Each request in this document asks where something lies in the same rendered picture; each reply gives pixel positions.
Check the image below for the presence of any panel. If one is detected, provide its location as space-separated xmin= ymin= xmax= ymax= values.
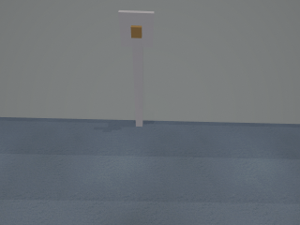
xmin=118 ymin=10 xmax=155 ymax=127

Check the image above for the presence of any button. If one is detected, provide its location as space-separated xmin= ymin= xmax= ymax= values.
xmin=130 ymin=25 xmax=143 ymax=38

